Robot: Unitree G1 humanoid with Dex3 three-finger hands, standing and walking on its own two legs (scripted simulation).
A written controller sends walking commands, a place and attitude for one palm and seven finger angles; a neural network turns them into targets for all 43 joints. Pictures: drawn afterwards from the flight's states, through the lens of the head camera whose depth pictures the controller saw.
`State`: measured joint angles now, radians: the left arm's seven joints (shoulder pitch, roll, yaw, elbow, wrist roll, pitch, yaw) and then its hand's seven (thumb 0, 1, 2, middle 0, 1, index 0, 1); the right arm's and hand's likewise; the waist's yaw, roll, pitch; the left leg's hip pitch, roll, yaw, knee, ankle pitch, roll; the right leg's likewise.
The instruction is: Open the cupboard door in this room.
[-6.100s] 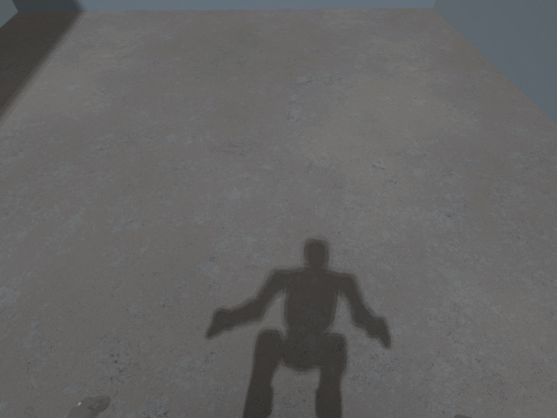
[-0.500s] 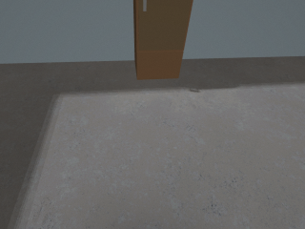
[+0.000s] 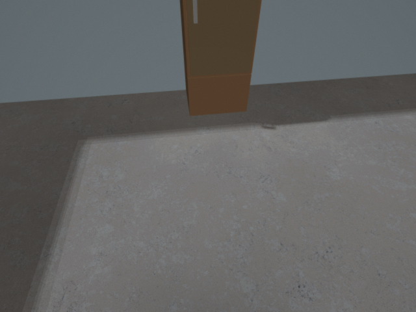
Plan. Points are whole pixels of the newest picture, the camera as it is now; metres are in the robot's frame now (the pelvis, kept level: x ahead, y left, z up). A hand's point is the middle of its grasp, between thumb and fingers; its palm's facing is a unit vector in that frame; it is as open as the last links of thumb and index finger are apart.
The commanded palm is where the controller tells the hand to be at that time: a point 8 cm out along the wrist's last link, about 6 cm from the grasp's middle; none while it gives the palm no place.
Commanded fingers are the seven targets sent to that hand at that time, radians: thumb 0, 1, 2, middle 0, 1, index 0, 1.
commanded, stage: turn or walk to find it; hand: left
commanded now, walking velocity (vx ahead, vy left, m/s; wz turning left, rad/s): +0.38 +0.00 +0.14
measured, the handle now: (194, 9) +1.64 +0.16 +0.02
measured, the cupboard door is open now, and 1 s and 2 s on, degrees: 0 0 0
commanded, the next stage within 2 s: stand and wait in 0.80 s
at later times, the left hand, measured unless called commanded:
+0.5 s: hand out of the picture +0.12 +0.25 -0.18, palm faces +0.10 -0.98 -0.17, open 7.4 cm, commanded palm none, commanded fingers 0.00 0.90 0.90 -0.20 -0.30 -0.20 -0.30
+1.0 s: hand (132, 220) +0.39 +0.24 -0.16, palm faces +0.10 -0.97 -0.23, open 7.2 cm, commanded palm none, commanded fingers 0.00 0.90 0.90 -0.20 -0.30 -0.20 -0.30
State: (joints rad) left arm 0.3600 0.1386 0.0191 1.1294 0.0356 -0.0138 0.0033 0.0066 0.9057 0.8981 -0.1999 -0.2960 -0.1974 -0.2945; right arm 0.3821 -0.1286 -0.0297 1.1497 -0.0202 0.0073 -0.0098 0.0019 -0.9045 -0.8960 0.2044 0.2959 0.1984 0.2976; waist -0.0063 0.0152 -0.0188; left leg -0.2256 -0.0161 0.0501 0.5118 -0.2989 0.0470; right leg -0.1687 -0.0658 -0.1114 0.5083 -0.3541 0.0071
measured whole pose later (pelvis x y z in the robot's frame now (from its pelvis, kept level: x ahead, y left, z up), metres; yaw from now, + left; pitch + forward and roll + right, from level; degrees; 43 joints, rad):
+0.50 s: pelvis +0.16 +0.08 -0.01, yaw +3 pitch -1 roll +0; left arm 0.33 0.18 0.05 1.13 0.03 -0.02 0.00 0.01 0.91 0.90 -0.20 -0.30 -0.20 -0.29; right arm 0.16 -0.15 -0.06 1.02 -0.02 -0.08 -0.01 -0.01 -0.93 -0.90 0.20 0.30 0.20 0.30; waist 0.02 -0.03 0.06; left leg -0.30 0.07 0.20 0.56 -0.25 0.04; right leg -0.44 -0.12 -0.09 1.18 -0.39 0.01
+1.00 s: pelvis +0.37 +0.05 +0.00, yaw +4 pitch -1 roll +0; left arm 0.24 0.16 0.04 1.07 0.02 -0.06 0.02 -0.01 0.95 0.90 -0.20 -0.30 -0.20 -0.30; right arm 0.25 -0.18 -0.05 1.08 -0.02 -0.01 0.01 0.00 -0.91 -0.90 0.20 0.30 0.19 0.30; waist -0.01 0.03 0.06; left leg -0.48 0.11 0.08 0.96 -0.31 -0.03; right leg -0.20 -0.05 -0.18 0.44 -0.22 -0.03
